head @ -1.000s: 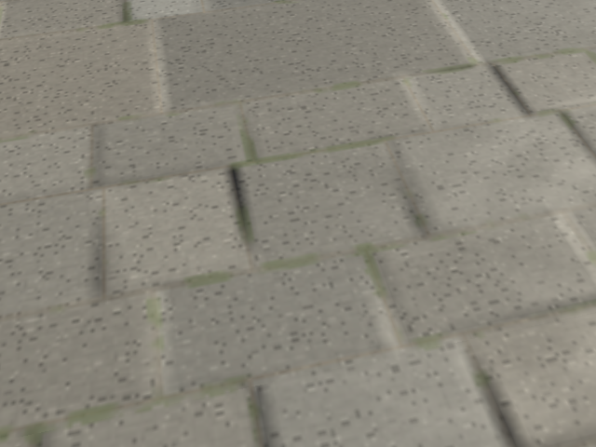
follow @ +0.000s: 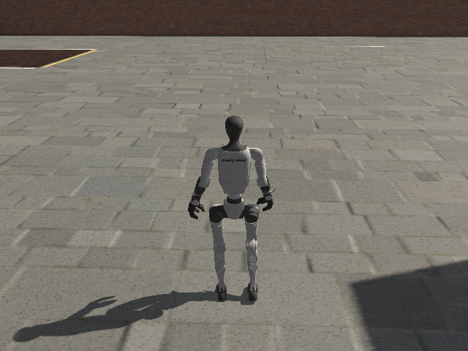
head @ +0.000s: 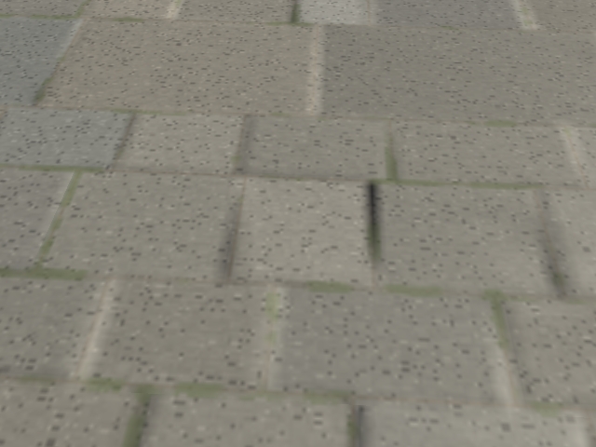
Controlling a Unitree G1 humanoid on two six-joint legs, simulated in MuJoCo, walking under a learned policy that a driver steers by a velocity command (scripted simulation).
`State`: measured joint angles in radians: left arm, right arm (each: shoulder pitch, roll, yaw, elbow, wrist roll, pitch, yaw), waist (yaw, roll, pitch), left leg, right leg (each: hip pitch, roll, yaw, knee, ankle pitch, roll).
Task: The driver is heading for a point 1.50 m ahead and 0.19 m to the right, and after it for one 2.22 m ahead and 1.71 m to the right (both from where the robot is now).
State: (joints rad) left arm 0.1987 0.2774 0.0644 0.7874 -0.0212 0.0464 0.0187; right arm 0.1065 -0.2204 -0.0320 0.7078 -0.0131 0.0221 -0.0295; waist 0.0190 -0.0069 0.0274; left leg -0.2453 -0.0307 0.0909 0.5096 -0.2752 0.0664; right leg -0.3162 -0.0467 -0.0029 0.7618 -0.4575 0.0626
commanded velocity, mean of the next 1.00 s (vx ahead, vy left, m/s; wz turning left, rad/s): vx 0.00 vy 0.00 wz -0.17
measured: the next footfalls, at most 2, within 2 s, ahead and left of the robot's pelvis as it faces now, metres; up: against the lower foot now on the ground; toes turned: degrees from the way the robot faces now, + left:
right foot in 0.10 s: +0.00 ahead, -0.12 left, +0.00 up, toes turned -6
left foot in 0.56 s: +0.08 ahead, +0.10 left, +0.00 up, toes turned -21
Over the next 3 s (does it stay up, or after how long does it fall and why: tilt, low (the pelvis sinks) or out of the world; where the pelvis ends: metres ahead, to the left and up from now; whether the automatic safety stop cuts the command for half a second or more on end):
stays up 0.58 0.00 -0.02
